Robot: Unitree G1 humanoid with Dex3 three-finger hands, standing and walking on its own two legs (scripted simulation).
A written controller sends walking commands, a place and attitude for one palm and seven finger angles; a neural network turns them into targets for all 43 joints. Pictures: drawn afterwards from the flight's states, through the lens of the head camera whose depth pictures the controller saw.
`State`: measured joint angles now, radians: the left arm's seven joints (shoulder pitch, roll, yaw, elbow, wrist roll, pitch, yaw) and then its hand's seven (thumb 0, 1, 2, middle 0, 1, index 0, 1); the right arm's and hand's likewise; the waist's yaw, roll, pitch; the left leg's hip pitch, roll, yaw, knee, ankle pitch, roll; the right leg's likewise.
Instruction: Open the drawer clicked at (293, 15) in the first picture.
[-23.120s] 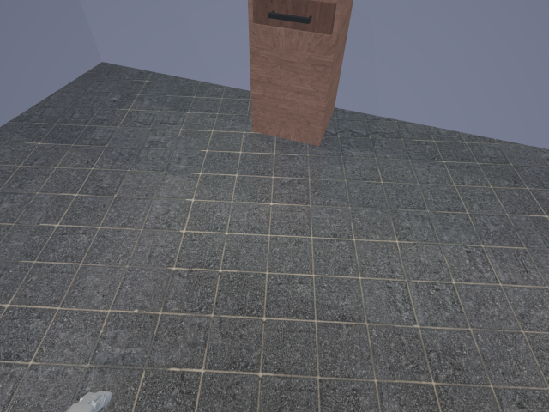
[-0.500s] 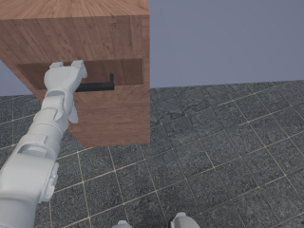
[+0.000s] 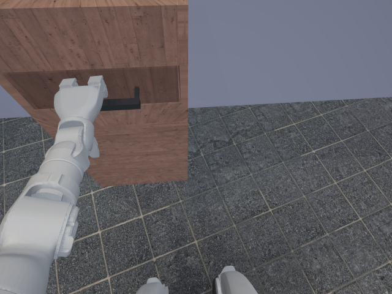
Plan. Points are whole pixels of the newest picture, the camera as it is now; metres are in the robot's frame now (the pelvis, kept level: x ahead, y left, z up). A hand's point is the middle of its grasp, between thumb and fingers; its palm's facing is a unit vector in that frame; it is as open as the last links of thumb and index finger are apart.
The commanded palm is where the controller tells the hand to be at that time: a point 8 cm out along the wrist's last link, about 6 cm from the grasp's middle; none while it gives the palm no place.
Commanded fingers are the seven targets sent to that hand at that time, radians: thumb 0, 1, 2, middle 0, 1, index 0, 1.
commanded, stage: lower the fingers behind the handle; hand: left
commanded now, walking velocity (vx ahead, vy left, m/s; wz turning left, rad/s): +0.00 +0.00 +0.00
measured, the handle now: (100, 99) +0.57 +0.20 -0.02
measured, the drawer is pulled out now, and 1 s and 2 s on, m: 0.00 0.00 0.00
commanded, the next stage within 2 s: lift the fingers back up to retry in 1.04 s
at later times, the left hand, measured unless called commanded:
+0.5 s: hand (93, 120) +0.49 +0.20 +0.00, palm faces -0.01 +0.03 -1.00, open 13.7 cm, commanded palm +0.47 +0.20 +0.02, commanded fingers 0.00 -0.50 0.30 -0.30 -1.20 -0.30 -1.20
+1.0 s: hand (93, 122) +0.49 +0.20 -0.01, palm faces -0.01 +0.04 -1.00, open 14.0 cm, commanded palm +0.47 +0.20 +0.01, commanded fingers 0.00 -0.50 0.30 -0.30 -1.20 -0.30 -1.20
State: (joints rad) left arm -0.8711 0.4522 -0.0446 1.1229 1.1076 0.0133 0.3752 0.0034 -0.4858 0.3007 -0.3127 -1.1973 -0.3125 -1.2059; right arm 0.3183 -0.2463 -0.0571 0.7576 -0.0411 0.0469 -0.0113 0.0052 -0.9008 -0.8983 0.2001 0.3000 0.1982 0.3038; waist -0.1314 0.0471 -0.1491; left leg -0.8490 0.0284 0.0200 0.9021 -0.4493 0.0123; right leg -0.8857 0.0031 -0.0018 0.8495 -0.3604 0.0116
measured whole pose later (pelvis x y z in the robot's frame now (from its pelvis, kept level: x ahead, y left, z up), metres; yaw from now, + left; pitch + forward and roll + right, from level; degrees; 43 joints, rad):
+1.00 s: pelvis -0.05 -0.01 -0.04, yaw +1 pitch +27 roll -1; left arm -1.04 0.54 -0.07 1.15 1.11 0.02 0.34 0.00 -0.49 0.30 -0.29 -1.21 -0.24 -1.31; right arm 0.35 -0.26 -0.02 0.72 -0.03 0.01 -0.03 0.01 -0.90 -0.90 0.20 0.30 0.20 0.30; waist -0.17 0.05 -0.15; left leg -1.13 0.02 0.01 1.13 -0.46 0.01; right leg -1.17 0.00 -0.01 1.08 -0.37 0.01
